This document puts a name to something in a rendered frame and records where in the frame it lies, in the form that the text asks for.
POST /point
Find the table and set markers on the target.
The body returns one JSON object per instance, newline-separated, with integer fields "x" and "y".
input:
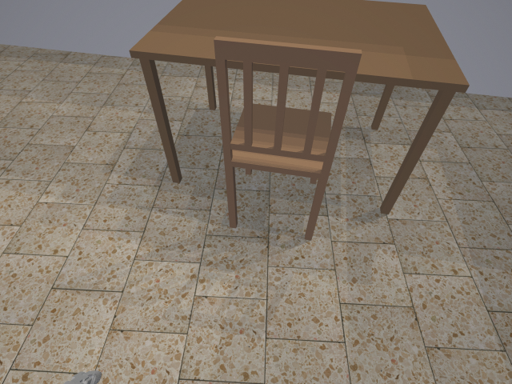
{"x": 401, "y": 46}

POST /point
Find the chair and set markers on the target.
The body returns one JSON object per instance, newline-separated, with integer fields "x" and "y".
{"x": 276, "y": 138}

